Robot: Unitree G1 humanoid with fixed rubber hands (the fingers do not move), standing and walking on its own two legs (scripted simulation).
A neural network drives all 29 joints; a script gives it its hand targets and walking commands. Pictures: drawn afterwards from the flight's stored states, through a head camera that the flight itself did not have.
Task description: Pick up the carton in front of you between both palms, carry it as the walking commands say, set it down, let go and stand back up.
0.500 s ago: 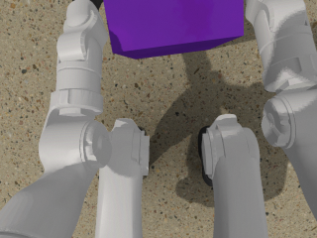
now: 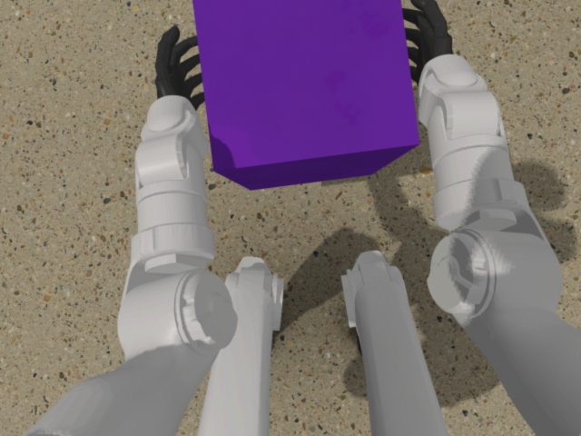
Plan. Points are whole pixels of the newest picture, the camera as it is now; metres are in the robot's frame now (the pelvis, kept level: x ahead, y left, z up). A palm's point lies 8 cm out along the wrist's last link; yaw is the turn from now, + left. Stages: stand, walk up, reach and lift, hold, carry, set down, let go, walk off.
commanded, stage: reach and lift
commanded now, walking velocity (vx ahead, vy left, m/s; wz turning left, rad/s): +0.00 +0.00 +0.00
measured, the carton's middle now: (303, 101) +0.53 -0.01 -0.13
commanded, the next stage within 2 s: none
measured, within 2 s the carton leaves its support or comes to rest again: neither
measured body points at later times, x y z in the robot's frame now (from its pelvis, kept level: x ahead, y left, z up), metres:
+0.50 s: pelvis +0.05 +0.00 +0.13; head +0.22 -0.01 +0.55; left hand +0.48 +0.15 +0.09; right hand +0.49 -0.16 +0.09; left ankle +0.12 +0.14 -0.45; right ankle +0.11 -0.13 -0.45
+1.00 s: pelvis +0.10 +0.01 +0.26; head +0.15 +0.00 +0.70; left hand +0.43 +0.15 +0.24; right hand +0.43 -0.15 +0.23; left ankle +0.12 +0.14 -0.45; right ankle +0.11 -0.13 -0.45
